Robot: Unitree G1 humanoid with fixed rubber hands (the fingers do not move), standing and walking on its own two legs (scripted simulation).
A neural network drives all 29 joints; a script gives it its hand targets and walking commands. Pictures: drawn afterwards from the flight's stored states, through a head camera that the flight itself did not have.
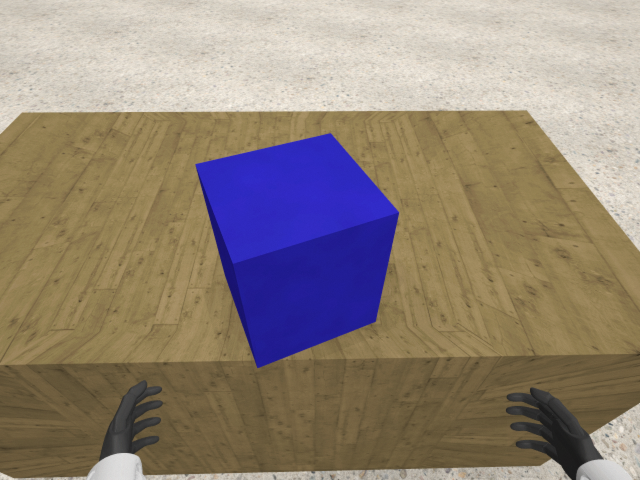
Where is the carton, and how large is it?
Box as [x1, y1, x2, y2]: [195, 133, 398, 367]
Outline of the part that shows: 330,133 195,164 224,273 257,367 375,321 398,212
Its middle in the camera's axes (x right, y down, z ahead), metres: -0.04 +0.01 +0.60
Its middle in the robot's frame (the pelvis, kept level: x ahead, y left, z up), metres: +0.44 +0.06 +0.03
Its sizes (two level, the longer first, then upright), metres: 0.210 0.200 0.250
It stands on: a pedestal, 0.68 m high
